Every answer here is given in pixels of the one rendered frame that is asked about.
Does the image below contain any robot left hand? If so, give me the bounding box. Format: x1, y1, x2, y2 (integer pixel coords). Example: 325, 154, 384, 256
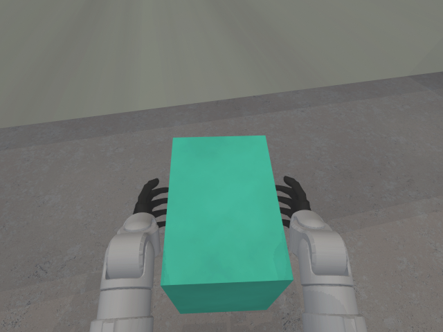
133, 178, 169, 228

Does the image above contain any robot right hand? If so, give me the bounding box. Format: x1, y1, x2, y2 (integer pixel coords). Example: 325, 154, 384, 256
275, 176, 311, 228

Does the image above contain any carton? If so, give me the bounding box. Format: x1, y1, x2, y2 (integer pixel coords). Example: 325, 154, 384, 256
161, 136, 293, 314

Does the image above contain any left robot forearm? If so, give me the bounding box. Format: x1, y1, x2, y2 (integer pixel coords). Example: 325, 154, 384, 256
89, 212, 161, 332

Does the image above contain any right robot forearm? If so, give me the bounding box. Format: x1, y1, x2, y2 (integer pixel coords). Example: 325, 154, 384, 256
289, 210, 368, 332

